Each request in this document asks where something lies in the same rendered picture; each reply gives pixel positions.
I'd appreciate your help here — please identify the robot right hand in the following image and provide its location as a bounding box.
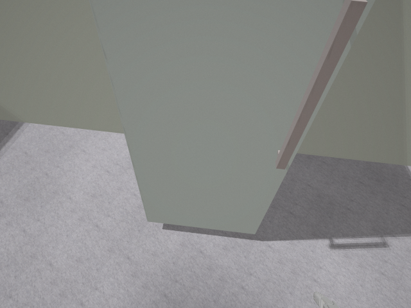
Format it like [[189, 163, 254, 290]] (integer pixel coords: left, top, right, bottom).
[[313, 292, 339, 308]]

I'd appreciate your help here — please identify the handle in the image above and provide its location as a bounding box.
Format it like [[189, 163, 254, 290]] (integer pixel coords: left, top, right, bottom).
[[275, 0, 368, 169]]

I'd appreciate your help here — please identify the fridge door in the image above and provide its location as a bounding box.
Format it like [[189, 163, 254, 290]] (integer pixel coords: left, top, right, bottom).
[[89, 0, 375, 234]]

